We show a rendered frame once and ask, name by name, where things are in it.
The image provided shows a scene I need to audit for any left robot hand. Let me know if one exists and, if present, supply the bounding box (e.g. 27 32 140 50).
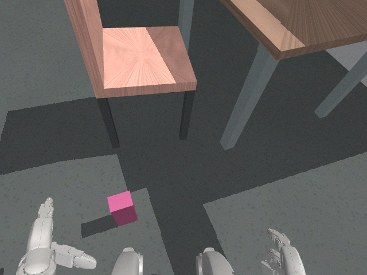
26 197 97 269

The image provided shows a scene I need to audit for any carton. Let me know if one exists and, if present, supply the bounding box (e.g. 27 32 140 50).
107 191 138 226

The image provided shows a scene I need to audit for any chair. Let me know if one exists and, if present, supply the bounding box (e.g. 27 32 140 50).
64 0 197 148

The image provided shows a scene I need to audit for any left robot arm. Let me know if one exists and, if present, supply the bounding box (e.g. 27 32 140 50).
16 247 57 275

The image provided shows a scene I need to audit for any table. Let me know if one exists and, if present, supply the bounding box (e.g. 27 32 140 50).
178 0 367 150

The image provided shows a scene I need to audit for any right robot hand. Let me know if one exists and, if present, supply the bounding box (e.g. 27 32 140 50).
261 228 306 275

